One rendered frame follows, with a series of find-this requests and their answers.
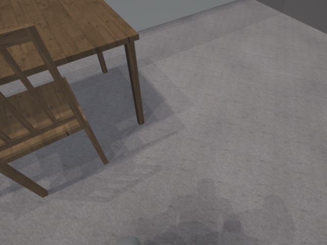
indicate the table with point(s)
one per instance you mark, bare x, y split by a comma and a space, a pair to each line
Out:
71, 30

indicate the chair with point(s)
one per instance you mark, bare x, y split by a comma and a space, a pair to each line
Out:
39, 116

